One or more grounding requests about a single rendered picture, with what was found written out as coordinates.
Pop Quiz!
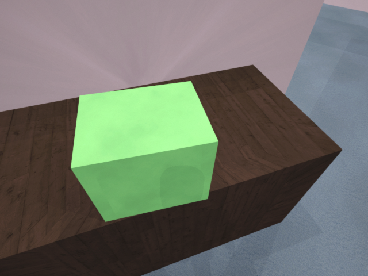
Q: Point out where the carton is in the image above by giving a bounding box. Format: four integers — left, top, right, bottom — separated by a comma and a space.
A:
71, 81, 219, 222

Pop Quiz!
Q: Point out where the pedestal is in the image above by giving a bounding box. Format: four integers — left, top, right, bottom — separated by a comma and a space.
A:
0, 65, 342, 276

